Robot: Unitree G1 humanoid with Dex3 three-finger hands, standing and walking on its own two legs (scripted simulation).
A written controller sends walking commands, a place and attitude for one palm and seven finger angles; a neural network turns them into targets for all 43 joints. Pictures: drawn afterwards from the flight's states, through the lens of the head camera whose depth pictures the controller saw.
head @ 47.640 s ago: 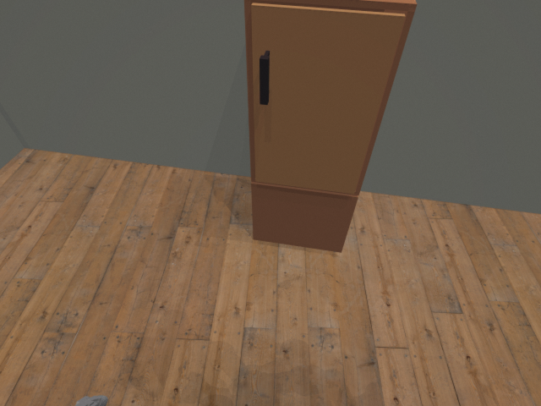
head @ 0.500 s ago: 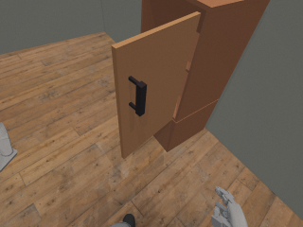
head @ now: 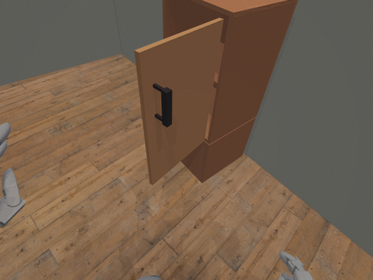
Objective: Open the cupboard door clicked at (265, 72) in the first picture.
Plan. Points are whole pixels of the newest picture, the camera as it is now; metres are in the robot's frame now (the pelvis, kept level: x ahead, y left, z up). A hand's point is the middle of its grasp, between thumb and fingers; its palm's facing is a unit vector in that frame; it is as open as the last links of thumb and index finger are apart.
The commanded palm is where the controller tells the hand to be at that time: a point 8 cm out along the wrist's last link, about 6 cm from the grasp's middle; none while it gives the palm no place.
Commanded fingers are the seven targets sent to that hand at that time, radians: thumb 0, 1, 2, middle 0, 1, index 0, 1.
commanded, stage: stop stepping back and stand still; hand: left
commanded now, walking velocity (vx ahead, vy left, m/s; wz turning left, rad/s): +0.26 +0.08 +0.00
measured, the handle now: (162, 105) +0.58 +0.12 +0.05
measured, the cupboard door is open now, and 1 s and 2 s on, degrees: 100 100 100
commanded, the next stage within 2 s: let the arm hang, fingers relaxed in 0.56 s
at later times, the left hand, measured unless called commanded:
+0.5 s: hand (12, 218) +0.16 +0.27 +0.15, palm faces +0.47 -0.75 -0.47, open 7.4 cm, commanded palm +0.10 +0.31 +0.18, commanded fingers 0.00 0.90 0.90 -0.20 -0.30 -0.20 -0.30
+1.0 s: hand out of the picture +0.01 +0.19 -0.17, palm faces +0.11 -0.97 -0.19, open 7.0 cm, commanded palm none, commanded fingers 0.00 0.90 0.90 -0.20 -0.30 -0.20 -0.30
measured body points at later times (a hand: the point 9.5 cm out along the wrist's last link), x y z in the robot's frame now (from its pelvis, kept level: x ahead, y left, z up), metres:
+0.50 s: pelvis -0.02 +0.00 -0.01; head -0.02 -0.01 +0.44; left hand +0.13 +0.31 +0.18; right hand +0.13 -0.22 -0.11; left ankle -0.03 +0.13 -0.70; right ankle +0.00 -0.07 -0.74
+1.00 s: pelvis -0.02 +0.01 +0.00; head +0.00 +0.02 +0.45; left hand +0.00 +0.24 -0.16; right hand +0.08 -0.23 -0.14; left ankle +0.01 +0.13 -0.74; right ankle -0.02 -0.10 -0.74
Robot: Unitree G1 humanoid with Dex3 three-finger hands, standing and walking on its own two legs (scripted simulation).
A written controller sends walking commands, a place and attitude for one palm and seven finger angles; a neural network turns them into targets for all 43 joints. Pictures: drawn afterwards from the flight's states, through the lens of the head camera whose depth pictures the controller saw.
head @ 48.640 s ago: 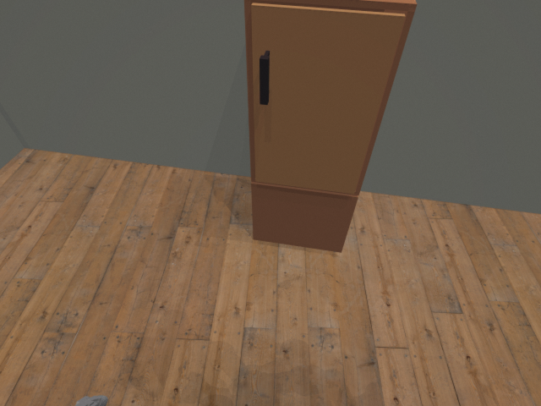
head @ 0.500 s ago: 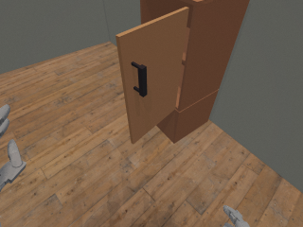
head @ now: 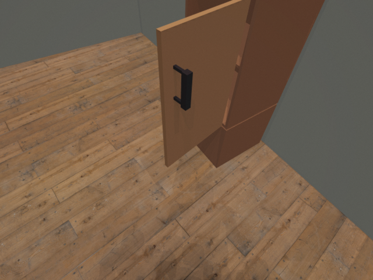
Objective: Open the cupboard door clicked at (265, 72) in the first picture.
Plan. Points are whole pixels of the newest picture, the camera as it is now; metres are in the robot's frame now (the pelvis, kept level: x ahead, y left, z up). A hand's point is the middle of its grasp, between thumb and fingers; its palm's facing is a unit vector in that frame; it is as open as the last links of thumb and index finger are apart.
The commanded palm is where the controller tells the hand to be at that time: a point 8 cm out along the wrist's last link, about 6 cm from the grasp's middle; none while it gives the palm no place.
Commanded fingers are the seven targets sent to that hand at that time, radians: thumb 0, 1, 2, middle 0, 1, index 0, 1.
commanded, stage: let the arm hang, fingers relaxed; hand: left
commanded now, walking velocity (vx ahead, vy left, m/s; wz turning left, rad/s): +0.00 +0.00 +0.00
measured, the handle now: (181, 87) +0.61 +0.04 +0.06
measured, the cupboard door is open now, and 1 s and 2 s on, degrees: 100 100 100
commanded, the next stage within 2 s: look to check the result in 0.76 s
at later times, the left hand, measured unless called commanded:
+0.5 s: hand out of the picture -0.01 +0.18 -0.17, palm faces +0.01 -0.98 -0.20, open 7.3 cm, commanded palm none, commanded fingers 0.00 0.90 0.90 -0.20 -0.30 -0.20 -0.30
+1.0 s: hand out of the picture +0.00 +0.18 -0.17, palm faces +0.00 -0.98 -0.21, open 7.3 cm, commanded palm none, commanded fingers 0.00 0.90 0.90 -0.20 -0.30 -0.20 -0.30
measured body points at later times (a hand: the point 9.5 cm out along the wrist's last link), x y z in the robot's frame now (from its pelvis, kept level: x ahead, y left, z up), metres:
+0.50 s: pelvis -0.01 +0.01 +0.00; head +0.00 +0.00 +0.45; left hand -0.01 +0.23 -0.15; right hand -0.04 -0.20 -0.16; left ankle +0.05 +0.12 -0.74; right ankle -0.01 -0.10 -0.74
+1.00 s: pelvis +0.01 +0.01 +0.01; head +0.02 +0.00 +0.45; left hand +0.00 +0.24 -0.15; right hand +0.00 -0.21 -0.16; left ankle +0.05 +0.12 -0.74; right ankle -0.01 -0.10 -0.74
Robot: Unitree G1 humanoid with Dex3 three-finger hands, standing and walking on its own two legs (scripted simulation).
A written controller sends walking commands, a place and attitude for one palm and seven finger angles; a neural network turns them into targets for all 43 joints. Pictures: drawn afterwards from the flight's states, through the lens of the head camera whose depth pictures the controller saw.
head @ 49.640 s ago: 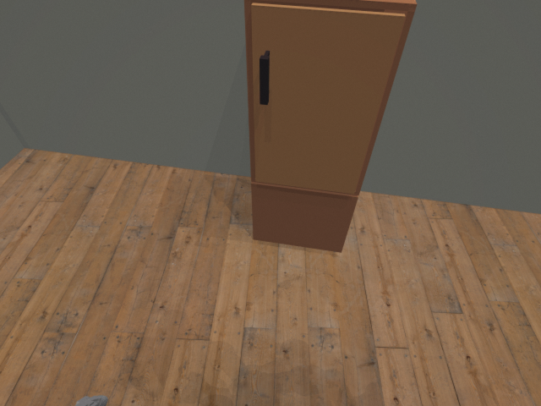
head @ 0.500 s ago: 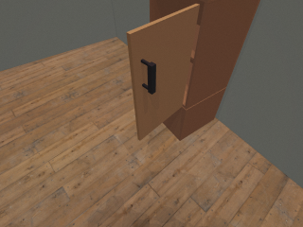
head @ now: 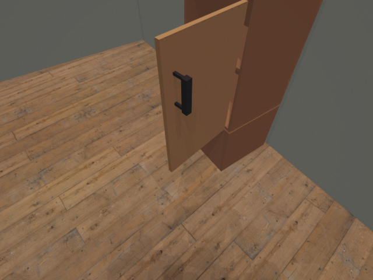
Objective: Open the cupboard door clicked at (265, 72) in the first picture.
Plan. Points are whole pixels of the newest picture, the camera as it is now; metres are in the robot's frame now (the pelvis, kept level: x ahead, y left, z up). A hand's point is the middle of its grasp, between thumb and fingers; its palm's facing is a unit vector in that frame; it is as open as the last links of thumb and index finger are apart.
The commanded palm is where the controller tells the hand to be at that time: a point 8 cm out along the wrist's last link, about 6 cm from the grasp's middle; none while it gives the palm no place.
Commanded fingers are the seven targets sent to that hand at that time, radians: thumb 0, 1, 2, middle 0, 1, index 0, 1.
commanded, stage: look to check the result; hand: left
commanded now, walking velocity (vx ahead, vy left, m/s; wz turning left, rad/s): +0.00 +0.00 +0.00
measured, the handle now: (181, 93) +0.61 +0.05 +0.05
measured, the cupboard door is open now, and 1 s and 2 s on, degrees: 100 100 100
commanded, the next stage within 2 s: stand and wait in 0.38 s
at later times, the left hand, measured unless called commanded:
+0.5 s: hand out of the picture +0.06 +0.21 -0.16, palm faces +0.00 -0.96 -0.27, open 7.4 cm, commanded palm none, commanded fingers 0.00 0.90 0.90 -0.20 -0.30 -0.20 -0.30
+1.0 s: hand out of the picture +0.08 +0.22 -0.16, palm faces -0.03 -0.95 -0.30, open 7.4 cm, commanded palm none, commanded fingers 0.00 0.90 0.90 -0.20 -0.30 -0.20 -0.30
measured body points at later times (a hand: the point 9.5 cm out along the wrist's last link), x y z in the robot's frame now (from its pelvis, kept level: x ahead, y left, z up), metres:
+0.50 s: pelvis +0.01 +0.00 +0.00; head +0.03 -0.01 +0.45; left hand +0.06 +0.26 -0.14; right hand +0.05 -0.26 -0.15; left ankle +0.04 +0.11 -0.74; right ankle -0.01 -0.11 -0.74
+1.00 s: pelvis +0.02 -0.01 +0.01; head +0.04 -0.01 +0.46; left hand +0.09 +0.27 -0.14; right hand +0.08 -0.28 -0.14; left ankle +0.04 +0.11 -0.74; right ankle -0.01 -0.11 -0.74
